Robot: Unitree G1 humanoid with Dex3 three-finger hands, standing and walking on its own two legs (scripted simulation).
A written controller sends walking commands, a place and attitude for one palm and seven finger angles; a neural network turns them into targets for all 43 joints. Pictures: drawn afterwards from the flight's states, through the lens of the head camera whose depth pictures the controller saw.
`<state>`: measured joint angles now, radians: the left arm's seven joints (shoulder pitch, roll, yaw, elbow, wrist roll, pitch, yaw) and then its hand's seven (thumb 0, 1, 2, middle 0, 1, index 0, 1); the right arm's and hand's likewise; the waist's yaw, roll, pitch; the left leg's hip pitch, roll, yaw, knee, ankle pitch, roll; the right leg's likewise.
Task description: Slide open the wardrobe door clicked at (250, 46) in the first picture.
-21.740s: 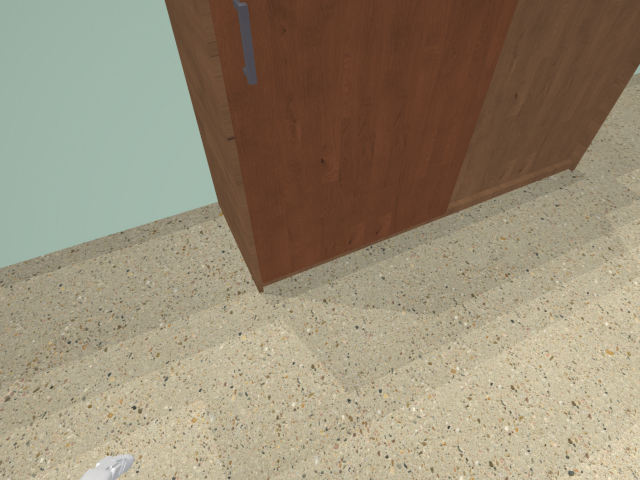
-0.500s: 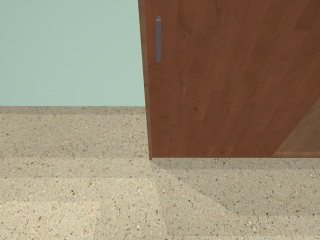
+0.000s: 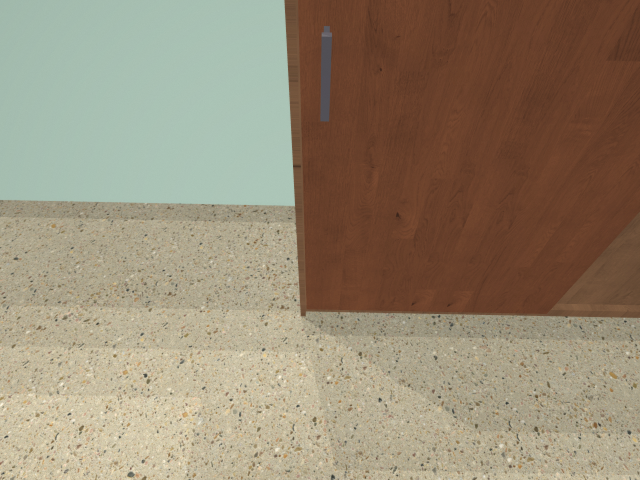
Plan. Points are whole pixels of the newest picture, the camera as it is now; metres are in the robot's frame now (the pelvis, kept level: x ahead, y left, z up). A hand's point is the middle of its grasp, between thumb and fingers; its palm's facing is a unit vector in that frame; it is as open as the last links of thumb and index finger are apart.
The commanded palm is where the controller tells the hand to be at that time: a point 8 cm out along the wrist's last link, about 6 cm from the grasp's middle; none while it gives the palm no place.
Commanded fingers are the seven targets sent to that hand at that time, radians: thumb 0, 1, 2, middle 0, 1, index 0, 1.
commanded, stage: look again from close up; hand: left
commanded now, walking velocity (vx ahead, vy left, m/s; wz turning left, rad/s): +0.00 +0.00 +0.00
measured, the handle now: (325, 75) +0.74 +0.04 +0.14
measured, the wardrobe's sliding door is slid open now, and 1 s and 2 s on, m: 0.00 0.00 0.00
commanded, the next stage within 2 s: shuffle to correct the standing spot in 0.02 s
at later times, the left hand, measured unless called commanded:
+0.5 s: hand out of the picture +0.01 +0.16 -0.20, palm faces +0.06 -0.99 -0.15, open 7.4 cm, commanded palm none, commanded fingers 0.00 0.90 0.90 -0.20 -0.30 -0.20 -0.30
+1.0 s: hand out of the picture +0.14 +0.05 -0.17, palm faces +0.13 -0.99 -0.11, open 7.3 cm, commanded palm none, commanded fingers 0.00 0.90 0.90 -0.20 -0.30 -0.20 -0.30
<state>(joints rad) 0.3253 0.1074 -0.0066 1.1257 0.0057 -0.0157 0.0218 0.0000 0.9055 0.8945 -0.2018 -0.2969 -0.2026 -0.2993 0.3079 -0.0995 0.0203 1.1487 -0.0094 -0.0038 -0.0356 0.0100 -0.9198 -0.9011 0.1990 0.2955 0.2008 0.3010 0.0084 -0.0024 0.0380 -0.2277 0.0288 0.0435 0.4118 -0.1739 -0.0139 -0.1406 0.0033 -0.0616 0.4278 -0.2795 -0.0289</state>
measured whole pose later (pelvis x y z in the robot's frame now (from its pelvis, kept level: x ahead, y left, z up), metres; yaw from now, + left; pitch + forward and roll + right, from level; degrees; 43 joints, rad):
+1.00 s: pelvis +0.22 -0.08 -0.01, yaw +2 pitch +1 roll +1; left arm 0.41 0.08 0.00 1.12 0.03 -0.08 0.02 0.00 0.91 0.89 -0.20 -0.30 -0.20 -0.30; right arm 0.06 -0.18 -0.04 1.01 -0.02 -0.03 0.00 0.00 -0.92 -0.90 0.19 0.29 0.20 0.30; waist 0.04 -0.02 0.08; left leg -0.54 0.05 0.14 0.82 -0.28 0.01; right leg -0.03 0.05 -0.16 0.36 -0.36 -0.09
